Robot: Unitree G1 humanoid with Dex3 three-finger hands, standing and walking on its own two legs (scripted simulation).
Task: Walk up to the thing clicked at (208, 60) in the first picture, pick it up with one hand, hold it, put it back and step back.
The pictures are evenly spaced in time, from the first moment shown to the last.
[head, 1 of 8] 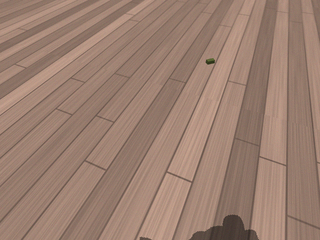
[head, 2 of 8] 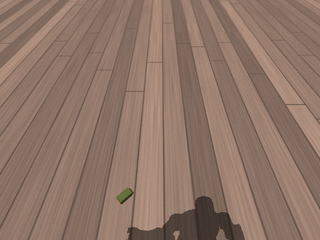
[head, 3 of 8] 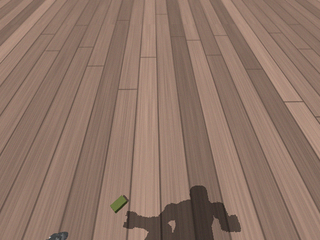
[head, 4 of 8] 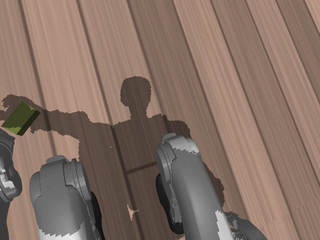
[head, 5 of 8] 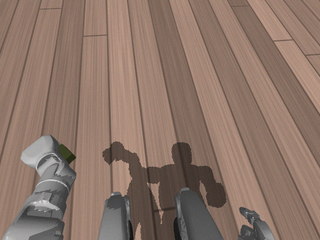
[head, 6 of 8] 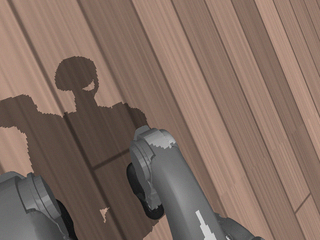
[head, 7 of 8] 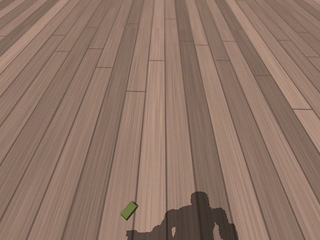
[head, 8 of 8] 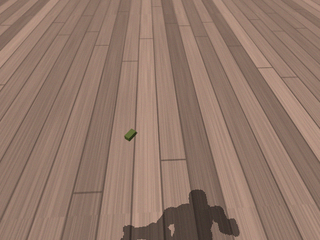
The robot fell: no
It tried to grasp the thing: yes
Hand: left
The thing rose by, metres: 0.63
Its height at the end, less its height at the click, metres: +0.00
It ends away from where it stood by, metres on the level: 0.04
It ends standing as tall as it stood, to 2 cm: yes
